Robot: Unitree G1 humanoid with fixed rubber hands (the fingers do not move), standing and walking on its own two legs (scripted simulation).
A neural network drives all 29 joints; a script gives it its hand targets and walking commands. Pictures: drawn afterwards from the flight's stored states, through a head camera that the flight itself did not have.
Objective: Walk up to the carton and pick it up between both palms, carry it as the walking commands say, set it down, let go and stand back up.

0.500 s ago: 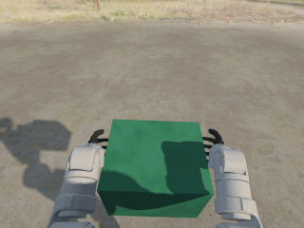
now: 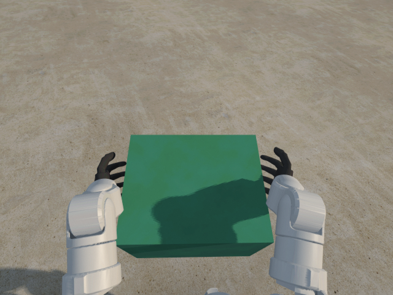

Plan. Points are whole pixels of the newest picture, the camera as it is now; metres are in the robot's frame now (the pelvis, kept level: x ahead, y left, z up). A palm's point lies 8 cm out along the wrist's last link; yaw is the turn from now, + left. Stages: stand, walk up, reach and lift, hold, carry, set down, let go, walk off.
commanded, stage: carry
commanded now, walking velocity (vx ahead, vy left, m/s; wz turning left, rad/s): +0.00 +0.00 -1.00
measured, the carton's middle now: (193, 199) +0.34 +0.00 +0.02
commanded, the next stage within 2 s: none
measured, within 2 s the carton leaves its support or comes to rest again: neither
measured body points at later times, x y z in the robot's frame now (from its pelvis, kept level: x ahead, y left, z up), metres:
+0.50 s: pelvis -0.04 -0.03 +0.00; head -0.03 -0.03 +0.45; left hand +0.33 -0.04 +0.09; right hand +0.17 -0.33 +0.10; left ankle +0.03 +0.08 -0.72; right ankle +0.00 -0.13 -0.69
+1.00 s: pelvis -0.12 -0.04 +0.00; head -0.10 -0.05 +0.45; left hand +0.21 -0.22 +0.10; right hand -0.07 -0.41 +0.11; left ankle +0.00 +0.01 -0.72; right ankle -0.09 -0.16 -0.70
